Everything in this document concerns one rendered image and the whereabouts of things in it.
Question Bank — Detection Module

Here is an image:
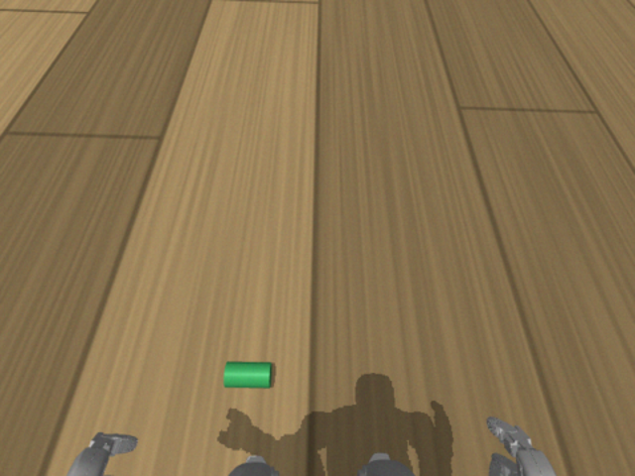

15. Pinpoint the left robot hand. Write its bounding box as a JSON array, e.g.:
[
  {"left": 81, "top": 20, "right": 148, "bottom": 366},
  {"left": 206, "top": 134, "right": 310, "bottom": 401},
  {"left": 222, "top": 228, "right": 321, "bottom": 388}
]
[{"left": 66, "top": 432, "right": 138, "bottom": 476}]

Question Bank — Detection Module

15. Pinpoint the right robot hand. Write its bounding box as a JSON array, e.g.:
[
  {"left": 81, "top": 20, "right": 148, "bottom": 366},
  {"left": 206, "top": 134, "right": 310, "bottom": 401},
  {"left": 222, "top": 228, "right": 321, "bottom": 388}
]
[{"left": 487, "top": 416, "right": 557, "bottom": 476}]

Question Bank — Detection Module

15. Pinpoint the can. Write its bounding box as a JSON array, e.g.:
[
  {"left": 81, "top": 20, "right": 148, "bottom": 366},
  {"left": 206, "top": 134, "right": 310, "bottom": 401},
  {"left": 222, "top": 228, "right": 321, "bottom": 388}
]
[{"left": 224, "top": 362, "right": 272, "bottom": 388}]

